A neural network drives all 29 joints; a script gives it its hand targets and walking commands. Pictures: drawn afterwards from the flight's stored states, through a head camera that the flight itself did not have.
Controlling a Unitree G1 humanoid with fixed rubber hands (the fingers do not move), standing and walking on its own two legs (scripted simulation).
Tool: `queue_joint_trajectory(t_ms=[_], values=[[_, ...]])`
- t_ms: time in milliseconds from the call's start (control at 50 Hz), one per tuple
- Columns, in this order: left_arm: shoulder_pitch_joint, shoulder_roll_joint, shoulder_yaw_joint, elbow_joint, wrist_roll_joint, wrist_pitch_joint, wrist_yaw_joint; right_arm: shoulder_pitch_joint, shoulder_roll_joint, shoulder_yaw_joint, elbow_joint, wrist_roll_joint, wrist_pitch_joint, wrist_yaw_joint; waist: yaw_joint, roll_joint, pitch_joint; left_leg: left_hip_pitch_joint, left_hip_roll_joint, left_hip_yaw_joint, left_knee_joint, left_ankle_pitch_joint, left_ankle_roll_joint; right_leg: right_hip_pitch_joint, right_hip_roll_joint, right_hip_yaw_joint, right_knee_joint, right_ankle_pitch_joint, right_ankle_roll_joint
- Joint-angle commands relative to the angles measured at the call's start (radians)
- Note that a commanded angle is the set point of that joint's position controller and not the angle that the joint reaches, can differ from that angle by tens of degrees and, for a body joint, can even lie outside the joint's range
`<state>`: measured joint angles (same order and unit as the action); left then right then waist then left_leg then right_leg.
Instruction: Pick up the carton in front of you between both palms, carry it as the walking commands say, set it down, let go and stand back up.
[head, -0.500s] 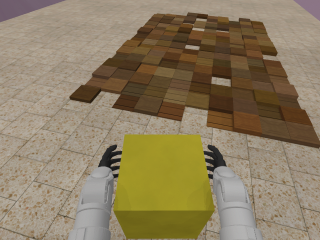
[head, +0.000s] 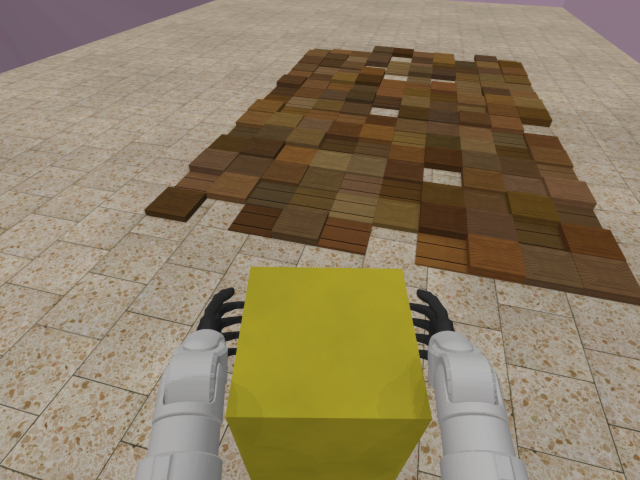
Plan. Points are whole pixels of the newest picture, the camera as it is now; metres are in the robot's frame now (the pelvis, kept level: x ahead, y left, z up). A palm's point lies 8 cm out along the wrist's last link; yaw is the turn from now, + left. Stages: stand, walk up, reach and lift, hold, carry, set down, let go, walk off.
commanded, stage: hold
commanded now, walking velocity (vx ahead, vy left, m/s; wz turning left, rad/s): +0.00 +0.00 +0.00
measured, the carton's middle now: (324, 378) +0.28 +0.00 -0.03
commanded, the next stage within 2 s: carry in 1.20 s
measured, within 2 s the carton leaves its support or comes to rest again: neither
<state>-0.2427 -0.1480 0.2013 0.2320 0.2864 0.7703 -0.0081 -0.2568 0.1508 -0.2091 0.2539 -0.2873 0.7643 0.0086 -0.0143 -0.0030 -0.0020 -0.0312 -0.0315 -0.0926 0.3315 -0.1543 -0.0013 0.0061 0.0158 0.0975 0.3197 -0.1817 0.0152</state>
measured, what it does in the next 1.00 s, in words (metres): stands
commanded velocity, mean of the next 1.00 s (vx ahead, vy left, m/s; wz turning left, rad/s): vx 0.00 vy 0.00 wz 0.00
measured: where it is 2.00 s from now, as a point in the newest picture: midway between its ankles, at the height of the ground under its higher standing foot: outside the picture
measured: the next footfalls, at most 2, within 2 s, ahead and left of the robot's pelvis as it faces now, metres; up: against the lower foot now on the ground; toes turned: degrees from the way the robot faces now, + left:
right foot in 1.70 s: +0.16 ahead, -0.11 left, +0.00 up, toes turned -16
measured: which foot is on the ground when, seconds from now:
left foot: down 0.00-1.00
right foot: down 0.00-1.00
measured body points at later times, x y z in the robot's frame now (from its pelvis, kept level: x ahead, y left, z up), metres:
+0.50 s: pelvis -0.01 +0.00 +0.00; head -0.06 +0.01 +0.44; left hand +0.30 +0.15 +0.04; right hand +0.29 -0.15 +0.04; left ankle +0.03 +0.12 -0.75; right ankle +0.01 -0.13 -0.75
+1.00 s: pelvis +0.00 +0.00 +0.00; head -0.04 +0.01 +0.45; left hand +0.29 +0.15 +0.04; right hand +0.29 -0.16 +0.04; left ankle +0.03 +0.12 -0.75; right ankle +0.01 -0.13 -0.75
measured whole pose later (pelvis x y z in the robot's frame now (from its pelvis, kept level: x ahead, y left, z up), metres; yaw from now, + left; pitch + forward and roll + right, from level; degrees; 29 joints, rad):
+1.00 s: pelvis +0.00 +0.00 +0.00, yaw +0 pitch -8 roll +0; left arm -0.20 -0.14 0.16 0.17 0.26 0.78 0.01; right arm -0.21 0.14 -0.17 0.20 -0.26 0.77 0.00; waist 0.00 -0.02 0.02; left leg -0.04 -0.03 -0.09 0.33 -0.16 0.00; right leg -0.01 0.02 0.10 0.33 -0.19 0.01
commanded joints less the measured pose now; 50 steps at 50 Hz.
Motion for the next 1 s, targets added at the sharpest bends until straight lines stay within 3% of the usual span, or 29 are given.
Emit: queue_joint_trajectory(t_ms=[0, 60, 100, 120, 140, 260, 280, 300, 320, 340, 360, 380, 400, 420, 440, 520, 540, 560, 580, 600, 680, 700, 760, 800, 820, 860, 900, 920, 980], values=[[-0.496, -0.929, -0.485, -0.045, -0.259, -0.044, -0.239, -0.47, 0.918, 0.497, -0.072, 0.255, -0.033, 0.247, -0.012, 0.006, -0.112, 0.066, -0.058, 0.022, -0.055, -0.039, -0.001, -0.103, 0.069, -0.034, -0.052, -0.012, -0.016], [-0.565, -0.947, -0.528, -0.025, -0.29, -0.053, -0.25, -0.539, 0.96, 0.505, -0.027, 0.278, -0.034, 0.263, -0.013, -0.031, -0.142, 0.048, -0.049, 0.03, -0.037, -0.047, 0.007, -0.117, 0.077, -0.036, -0.043, -0.05, -0.016], [-0.629, -0.987, -0.527, -0.042, -0.282, -0.058, -0.246, -0.592, 0.96, 0.506, -0.045, 0.278, -0.056, 0.261, -0.002, 0.019, -0.199, 0.02, -0.055, 0.029, -0.03, -0.067, -0.002, -0.062, 0.064, -0.028, -0.025, -0.027, -0.029], [-0.607, -0.982, -0.519, -0.036, -0.287, -0.061, -0.246, -0.553, 0.954, 0.497, -0.031, 0.254, -0.052, 0.263, -0.034, -0.021, -0.192, 0.076, -0.054, 0.026, -0.024, -0.053, 0.0, -0.12, 0.074, -0.032, -0.031, -0.05, -0.026], [-0.553, -0.95, -0.525, -0.03, -0.289, -0.065, -0.246, -0.582, 0.959, 0.554, -0.051, 0.304, -0.055, 0.26, 0.052, -0.002, -0.195, 0.031, -0.054, 0.034, -0.019, -0.025, 0.011, -0.066, 0.074, -0.038, -0.023, -0.038, -0.008], [-0.514, -0.902, -0.444, 0.039, -0.22, -0.034, -0.245, -0.527, 0.929, 0.472, 0.019, 0.251, -0.037, 0.247, 0.003, 0.003, -0.139, 0.037, -0.072, 0.058, -0.029, -0.011, -0.003, -0.104, 0.067, -0.016, -0.052, 0.002, -0.005], [-0.481, -0.926, -0.445, 0.058, -0.213, -0.026, -0.243, -0.519, 0.915, 0.468, 0.02, 0.264, -0.036, 0.244, 0.034, 0.028, -0.113, 0.044, -0.062, 0.051, -0.017, -0.008, 0.0, -0.12, 0.061, -0.013, -0.052, -0.018, -0.011], [-0.551, -0.932, -0.445, 0.029, -0.235, -0.039, -0.243, -0.533, 0.93, 0.456, 0.055, 0.233, -0.031, 0.248, 0.011, -0.015, -0.147, 0.056, -0.057, 0.038, -0.023, -0.045, 0.007, -0.106, 0.065, -0.013, -0.049, -0.049, -0.011], [-0.521, -0.938, -0.469, 0.024, -0.221, -0.036, -0.244, -0.547, 0.929, 0.462, 0.037, 0.245, -0.038, 0.248, 0.043, 0.012, -0.139, 0.032, -0.064, 0.045, -0.034, -0.008, 0.0, -0.084, 0.068, -0.018, -0.05, -0.017, -0.005], [-0.538, -0.934, -0.48, 0.011, -0.24, -0.041, -0.248, -0.514, 0.95, 0.467, 0.028, 0.265, -0.043, 0.244, 0.013, 0.017, -0.168, 0.043, -0.063, 0.049, -0.02, -0.019, -0.01, -0.061, 0.065, -0.017, -0.041, 0.002, -0.008], [-0.535, -0.924, -0.455, 0.032, -0.237, -0.04, -0.244, -0.579, 0.93, 0.454, 0.045, 0.258, -0.04, 0.251, 0.041, -0.013, -0.135, 0.05, -0.049, 0.034, -0.043, -0.02, 0.006, -0.125, 0.069, -0.027, -0.039, -0.042, 0.0], [-0.575, -0.949, -0.474, 0.021, -0.239, -0.045, -0.252, -0.543, 0.96, 0.455, 0.045, 0.228, -0.047, 0.25, 0.009, -0.008, -0.157, 0.013, -0.059, 0.052, -0.013, -0.078, -0.01, -0.07, 0.063, -0.013, -0.047, -0.063, -0.018], [-0.533, -0.947, -0.473, 0.038, -0.253, -0.05, -0.249, -0.558, 0.938, 0.468, 0.023, 0.243, -0.054, 0.256, 0.036, -0.046, -0.158, 0.025, -0.052, 0.037, -0.051, -0.051, 0.003, -0.079, 0.081, -0.031, -0.039, -0.047, -0.006], [-0.563, -0.981, -0.506, -0.003, -0.27, -0.05, -0.25, -0.522, 0.926, 0.484, -0.007, 0.246, -0.057, 0.259, -0.016, 0.009, -0.166, 0.05, -0.059, 0.039, -0.012, 0.014, -0.014, -0.091, 0.074, -0.02, -0.03, 0.027, -0.022], [-0.585, -0.962, -0.496, -0.029, -0.282, -0.053, -0.252, -0.54, 0.943, 0.485, 0.024, 0.244, -0.049, 0.253, 0.024, 0.007, -0.205, 0.05, -0.067, 0.036, -0.029, 0.031, -0.008, -0.054, 0.077, -0.021, -0.026, 0.052, -0.001], [-0.486, -0.96, -0.54, -0.05, -0.284, -0.023, -0.235, -0.476, 0.94, 0.519, -0.075, 0.269, -0.034, 0.24, -0.022, -0.004, -0.225, 0.082, -0.056, 0.015, -0.025, 0.178, -0.019, -0.029, 0.084, -0.017, -0.029, 0.181, -0.014], [-0.465, -0.953, -0.578, -0.102, -0.304, -0.027, -0.231, -0.492, 0.96, 0.555, -0.103, 0.302, -0.035, 0.241, 0.006, 0.007, -0.275, 0.145, -0.059, 0.024, -0.012, 0.21, -0.02, -0.023, 0.086, -0.025, -0.024, 0.169, -0.008], [-0.45, -0.97, -0.569, -0.088, -0.303, -0.023, -0.224, -0.465, 0.911, 0.543, -0.099, 0.299, -0.039, 0.242, -0.011, 0.053, -0.244, 0.129, -0.058, 0.011, -0.015, 0.209, -0.025, -0.068, 0.081, -0.016, -0.026, 0.156, -0.024], [-0.448, -0.93, -0.53, -0.095, -0.26, -0.021, -0.223, -0.435, 0.89, 0.495, -0.048, 0.258, -0.03, 0.236, 0.016, 0.017, -0.183, 0.046, -0.059, 0.017, -0.023, 0.165, -0.025, -0.036, 0.084, -0.024, -0.025, 0.152, -0.024], [-0.455, -0.901, -0.523, -0.065, -0.266, -0.026, -0.224, -0.459, 0.924, 0.504, -0.073, 0.275, -0.042, 0.24, -0.005, -0.013, -0.227, 0.093, -0.061, 0.024, -0.028, 0.127, -0.017, -0.035, 0.087, -0.027, -0.023, 0.135, -0.016], [-0.367, -0.937, -0.516, -0.092, -0.27, -0.025, -0.219, -0.406, 0.886, 0.546, -0.119, 0.284, -0.035, 0.243, 0.019, 0.039, -0.166, 0.077, -0.073, 0.016, -0.039, 0.177, -0.013, -0.047, 0.082, -0.02, -0.039, 0.182, -0.017], [-0.408, -0.925, -0.541, -0.111, -0.285, -0.028, -0.222, -0.389, 0.906, 0.522, -0.091, 0.284, -0.028, 0.243, -0.003, 0.007, -0.199, 0.073, -0.073, 0.024, -0.026, 0.203, -0.016, -0.029, 0.08, -0.018, -0.038, 0.216, -0.005], [-0.361, -0.914, -0.522, -0.111, -0.263, -0.029, -0.214, -0.399, 0.914, 0.554, -0.138, 0.293, -0.025, 0.235, 0.044, -0.02, -0.194, 0.08, -0.061, 0.01, -0.026, 0.264, -0.009, -0.009, 0.088, -0.018, -0.032, 0.254, -0.005], [-0.423, -0.916, -0.517, -0.078, -0.273, -0.031, -0.217, -0.441, 0.864, 0.52, -0.094, 0.254, -0.037, 0.24, 0.016, -0.002, -0.196, 0.076, -0.065, 0.019, -0.029, 0.179, -0.018, -0.023, 0.081, -0.019, -0.038, 0.16, -0.004], [-0.409, -0.928, -0.537, -0.111, -0.27, -0.033, -0.209, -0.416, 0.889, 0.535, -0.109, 0.271, -0.033, 0.242, 0.032, -0.026, -0.21, 0.131, -0.061, 0.016, -0.026, 0.243, -0.017, -0.043, 0.091, -0.029, -0.036, 0.198, -0.002], [-0.404, -0.931, -0.561, -0.119, -0.298, -0.029, -0.21, -0.36, 0.876, 0.523, -0.119, 0.275, -0.033, 0.236, -0.02, 0.026, -0.201, 0.15, -0.067, 0.019, -0.024, 0.216, -0.013, -0.068, 0.072, -0.003, -0.045, 0.21, -0.008], [-0.383, -0.913, -0.565, -0.14, -0.294, -0.02, -0.212, -0.363, 0.888, 0.541, -0.124, 0.294, -0.03, 0.232, 0.021, -0.014, -0.166, 0.1, -0.059, 0.007, -0.026, 0.217, -0.001, -0.066, 0.079, -0.01, -0.037, 0.2, -0.013], [-0.418, -0.914, -0.555, -0.123, -0.289, -0.031, -0.225, -0.408, 0.937, 0.584, -0.152, 0.306, -0.041, 0.228, 0.008, 0.032, -0.242, 0.116, -0.074, 0.018, -0.02, 0.154, -0.008, -0.032, 0.069, 0.007, -0.04, 0.172, -0.008], [-0.458, -0.894, -0.557, -0.138, -0.289, -0.032, -0.219, -0.408, 0.908, 0.551, -0.126, 0.279, -0.04, 0.232, -0.008, -0.015, -0.183, 0.088, -0.064, 0.027, -0.015, 0.147, -0.001, -0.072, 0.071, -0.004, -0.027, 0.17, -0.01]])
